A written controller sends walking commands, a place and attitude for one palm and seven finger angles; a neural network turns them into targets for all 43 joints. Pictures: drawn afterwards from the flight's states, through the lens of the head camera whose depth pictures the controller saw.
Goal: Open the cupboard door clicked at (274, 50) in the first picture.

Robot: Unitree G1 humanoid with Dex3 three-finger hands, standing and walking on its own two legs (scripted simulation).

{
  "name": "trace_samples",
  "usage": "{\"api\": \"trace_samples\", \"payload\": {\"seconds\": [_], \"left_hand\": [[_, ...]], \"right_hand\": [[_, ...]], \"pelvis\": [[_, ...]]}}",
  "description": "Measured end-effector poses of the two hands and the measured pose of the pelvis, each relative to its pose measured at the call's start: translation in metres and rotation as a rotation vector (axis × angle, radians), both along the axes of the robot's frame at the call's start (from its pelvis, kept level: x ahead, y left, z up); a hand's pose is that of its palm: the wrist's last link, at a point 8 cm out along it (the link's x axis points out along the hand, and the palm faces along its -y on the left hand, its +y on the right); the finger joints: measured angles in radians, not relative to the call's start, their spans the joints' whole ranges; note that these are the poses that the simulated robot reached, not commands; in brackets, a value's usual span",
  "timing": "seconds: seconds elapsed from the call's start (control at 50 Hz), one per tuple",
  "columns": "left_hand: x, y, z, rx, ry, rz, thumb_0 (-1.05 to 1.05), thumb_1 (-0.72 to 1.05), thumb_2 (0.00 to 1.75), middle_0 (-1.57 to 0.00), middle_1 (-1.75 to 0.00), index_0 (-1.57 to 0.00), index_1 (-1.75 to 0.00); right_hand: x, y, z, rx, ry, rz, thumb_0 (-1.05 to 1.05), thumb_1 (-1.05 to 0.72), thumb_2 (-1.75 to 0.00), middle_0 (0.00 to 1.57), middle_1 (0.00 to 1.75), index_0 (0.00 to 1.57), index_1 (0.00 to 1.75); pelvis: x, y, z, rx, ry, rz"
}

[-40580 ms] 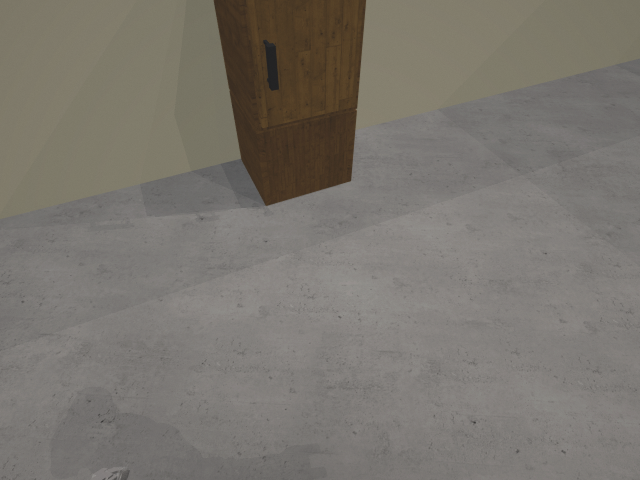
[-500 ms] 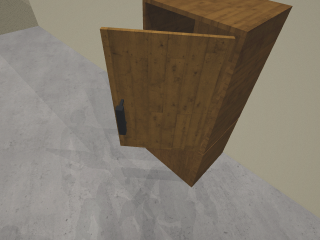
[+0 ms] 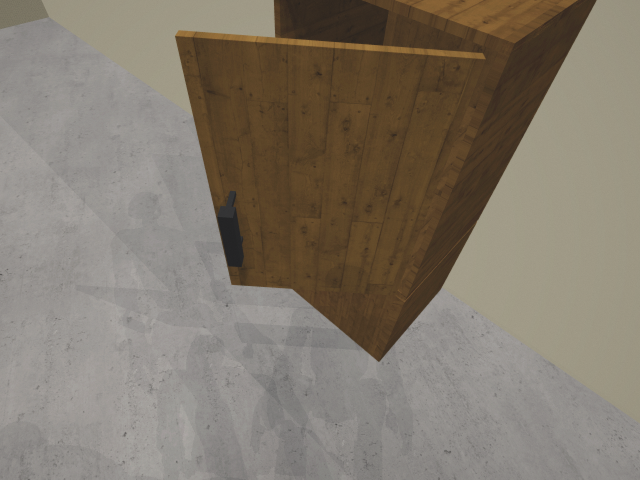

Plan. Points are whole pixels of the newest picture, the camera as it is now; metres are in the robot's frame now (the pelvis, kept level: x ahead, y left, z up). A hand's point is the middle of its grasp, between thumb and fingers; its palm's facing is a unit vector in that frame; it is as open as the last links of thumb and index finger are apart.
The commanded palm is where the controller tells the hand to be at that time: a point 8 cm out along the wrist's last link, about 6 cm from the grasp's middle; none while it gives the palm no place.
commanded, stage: come to a stop and stand still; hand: left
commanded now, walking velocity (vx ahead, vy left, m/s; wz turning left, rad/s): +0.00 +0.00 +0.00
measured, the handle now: (234, 229) +0.55 +0.20 -0.10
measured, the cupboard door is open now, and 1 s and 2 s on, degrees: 40 40 40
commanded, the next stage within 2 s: look again from close up in 1.30 s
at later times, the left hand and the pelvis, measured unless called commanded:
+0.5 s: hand out of the picture -0.03 +0.17 -0.16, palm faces -0.01 -0.97 -0.25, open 7.3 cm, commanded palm none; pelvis -0.04 -0.02 +0.00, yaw -1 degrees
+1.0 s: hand out of the picture +0.00 +0.13 -0.17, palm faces +0.01 -0.98 -0.22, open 7.3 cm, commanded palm none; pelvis -0.01 -0.05 +0.00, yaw +0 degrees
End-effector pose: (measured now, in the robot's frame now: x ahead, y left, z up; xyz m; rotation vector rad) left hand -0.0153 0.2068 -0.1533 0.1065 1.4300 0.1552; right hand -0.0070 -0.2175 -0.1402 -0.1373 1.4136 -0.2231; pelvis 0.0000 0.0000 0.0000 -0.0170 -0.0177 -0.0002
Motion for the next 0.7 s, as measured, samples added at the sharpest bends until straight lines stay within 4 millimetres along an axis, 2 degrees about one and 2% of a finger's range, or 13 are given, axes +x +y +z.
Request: {"api": "trace_samples", "payload": {"seconds": [0.16,0.28,0.4,0.54,0.7], "left_hand": [[0.009,0.028,0.005,0.069,-0.093,-0.044,0.01,0.92,0.89,-0.20,-0.30,-0.20,-0.30],[0.006,0.032,0.019,0.100,-0.140,-0.062,0.01,0.92,0.89,-0.20,-0.30,-0.20,-0.30],[-0.008,0.022,0.026,0.103,-0.112,-0.079,0.01,0.91,0.89,-0.20,-0.30,-0.20,-0.30],[-0.023,0.003,0.025,0.081,-0.053,-0.064,0.01,0.91,0.89,-0.20,-0.30,-0.20,-0.30],[-0.019,-0.020,0.020,0.049,-0.026,-0.051,0.01,0.91,0.89,-0.20,-0.30,-0.20,-0.30]], "right_hand": [[0.001,-0.008,-0.003,0.000,-0.109,0.050,0.01,-0.91,-0.90,0.20,0.30,0.20,0.30],[0.000,-0.011,-0.009,0.035,-0.163,0.075,0.01,-0.92,-0.90,0.20,0.30,0.20,0.30],[-0.007,-0.019,-0.011,0.061,-0.159,0.079,0.00,-0.91,-0.90,0.20,0.30,0.20,0.30],[-0.023,-0.033,-0.012,0.063,-0.084,0.077,0.00,-0.91,-0.90,0.20,0.30,0.20,0.30],[-0.033,-0.044,-0.009,0.058,-0.005,0.069,0.00,-0.90,-0.90,0.20,0.30,0.19,0.30]], "pelvis": [[-0.023,0.003,-0.005,0.005,-0.007,0.003],[-0.034,0.001,-0.004,0.019,-0.025,-0.005],[-0.040,-0.008,-0.001,0.032,-0.006,-0.013],[-0.037,-0.020,0.001,0.035,0.007,-0.010],[-0.029,-0.035,0.003,0.034,0.010,-0.002]]}}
